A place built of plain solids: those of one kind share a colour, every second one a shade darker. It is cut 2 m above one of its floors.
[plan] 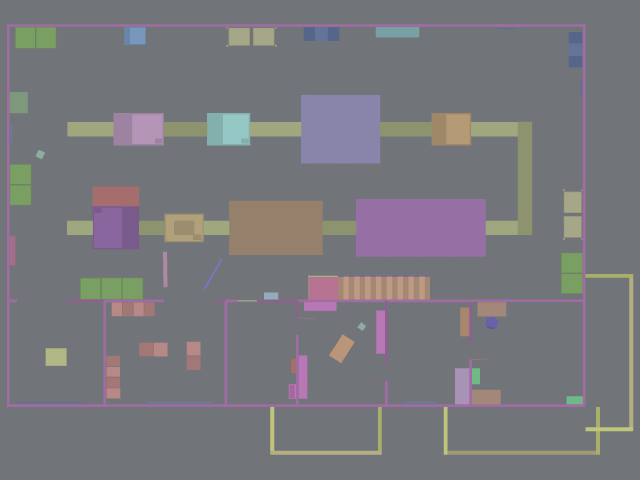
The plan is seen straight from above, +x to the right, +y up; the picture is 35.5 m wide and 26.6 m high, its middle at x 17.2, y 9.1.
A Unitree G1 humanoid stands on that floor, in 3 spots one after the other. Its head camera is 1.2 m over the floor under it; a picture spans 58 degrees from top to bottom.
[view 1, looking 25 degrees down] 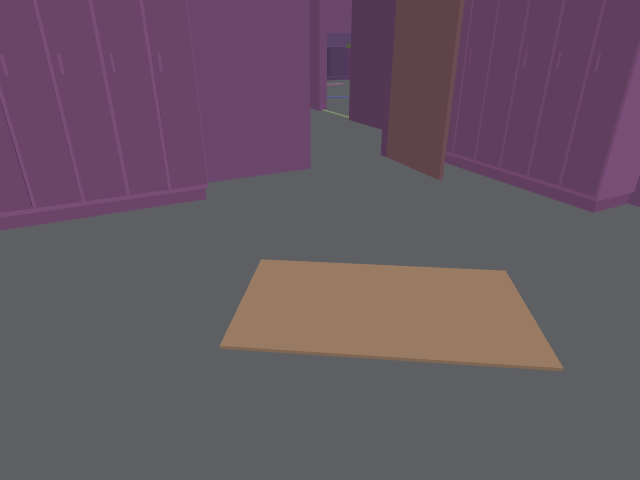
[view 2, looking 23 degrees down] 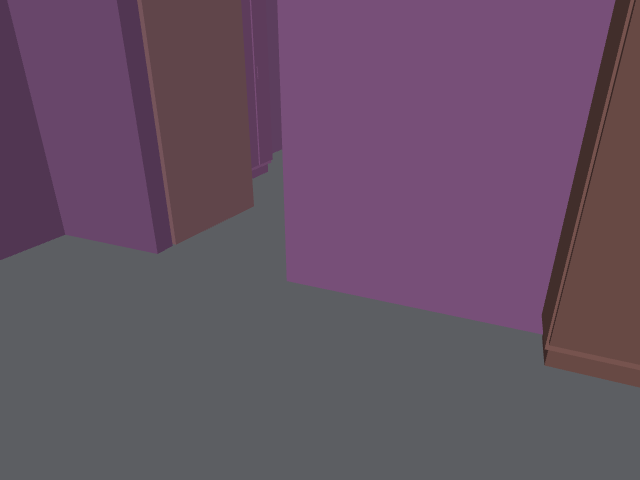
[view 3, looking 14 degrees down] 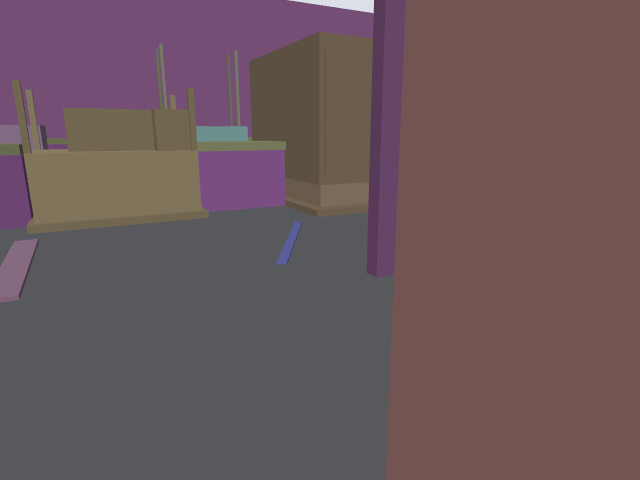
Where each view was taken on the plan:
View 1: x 19.88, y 1.98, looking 153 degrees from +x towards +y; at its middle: ground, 2.84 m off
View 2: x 13.90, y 2.80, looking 23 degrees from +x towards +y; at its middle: wall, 2.32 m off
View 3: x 9.30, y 2.80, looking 62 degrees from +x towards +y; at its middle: ground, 4.96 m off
